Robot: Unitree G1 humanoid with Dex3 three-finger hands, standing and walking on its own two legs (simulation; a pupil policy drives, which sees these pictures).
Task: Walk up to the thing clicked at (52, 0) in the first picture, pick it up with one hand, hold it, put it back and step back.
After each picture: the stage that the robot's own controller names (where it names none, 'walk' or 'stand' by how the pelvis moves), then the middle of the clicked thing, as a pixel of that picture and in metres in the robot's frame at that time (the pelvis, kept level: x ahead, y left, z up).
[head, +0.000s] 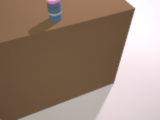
stand; (54, 9) +0.74 +0.17 +0.06
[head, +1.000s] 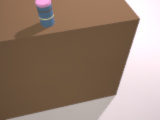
rise first; (45, 12) +0.66 +0.22 +0.08
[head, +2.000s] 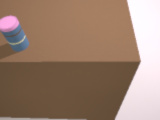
rise first; (14, 34) +0.47 +0.29 +0.08
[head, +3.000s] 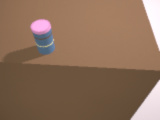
stand; (43, 37) +0.48 +0.17 +0.08
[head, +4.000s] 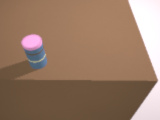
stand; (35, 52) +0.44 +0.20 +0.06
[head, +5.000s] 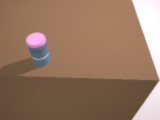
stand; (39, 50) +0.45 +0.19 +0.06
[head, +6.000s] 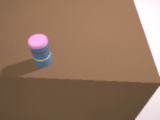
stand; (40, 51) +0.45 +0.18 +0.06
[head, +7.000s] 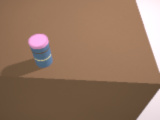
stand; (41, 51) +0.45 +0.18 +0.06
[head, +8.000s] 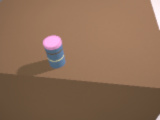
rise first; (54, 52) +0.45 +0.16 +0.06
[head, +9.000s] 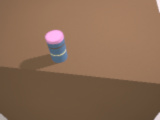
go down; (57, 47) +0.47 +0.16 +0.06
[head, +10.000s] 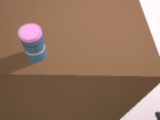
go down; (33, 44) +0.44 +0.15 +0.07
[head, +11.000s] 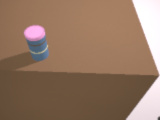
approach; (37, 43) +0.48 +0.16 +0.07
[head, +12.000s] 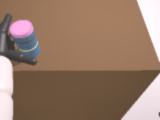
close; (26, 40) +0.46 +0.18 +0.09
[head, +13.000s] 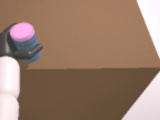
lift; (27, 43) +0.44 +0.17 +0.10
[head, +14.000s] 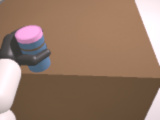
lift; (34, 49) +0.34 +0.15 +0.21
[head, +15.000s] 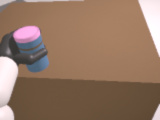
hold; (32, 49) +0.34 +0.17 +0.22
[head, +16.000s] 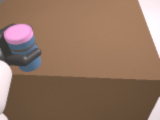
hold; (24, 49) +0.33 +0.18 +0.22
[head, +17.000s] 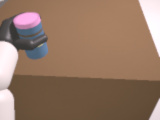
crouch; (32, 36) +0.37 +0.16 +0.24
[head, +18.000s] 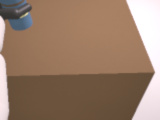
lower; (15, 7) +0.46 +0.18 +0.26
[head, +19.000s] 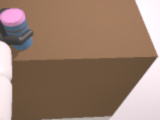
lower; (17, 30) +0.48 +0.18 +0.11
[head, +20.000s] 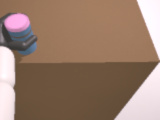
lower; (22, 35) +0.46 +0.18 +0.11
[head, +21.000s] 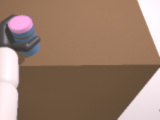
lower; (25, 36) +0.46 +0.17 +0.10
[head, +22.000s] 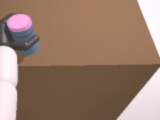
lower; (24, 35) +0.46 +0.17 +0.10
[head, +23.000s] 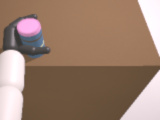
open; (32, 39) +0.45 +0.16 +0.10
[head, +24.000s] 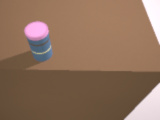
sink last; (39, 42) +0.44 +0.14 +0.10
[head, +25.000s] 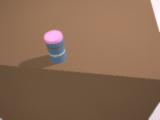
stand; (55, 47) +0.47 +0.16 +0.08
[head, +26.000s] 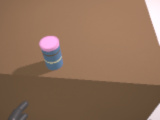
stand; (52, 53) +0.44 +0.15 +0.07
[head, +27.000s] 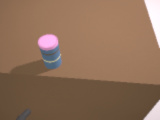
stand; (50, 52) +0.43 +0.15 +0.06
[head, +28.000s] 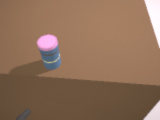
stand; (50, 53) +0.43 +0.15 +0.06
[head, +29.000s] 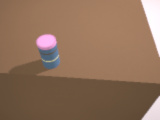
stand; (49, 52) +0.44 +0.15 +0.07
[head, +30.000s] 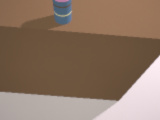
walk; (62, 6) +0.58 +0.10 +0.08
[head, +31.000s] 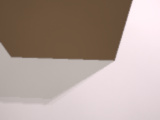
walk; out of the picture +0.96 +0.18 +0.10
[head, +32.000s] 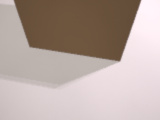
walk; out of the picture +1.19 +0.08 +0.08
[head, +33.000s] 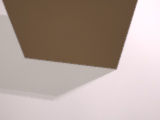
stand; out of the picture +1.13 +0.09 +0.06
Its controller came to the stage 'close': yes
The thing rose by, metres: 0.22
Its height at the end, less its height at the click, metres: +0.00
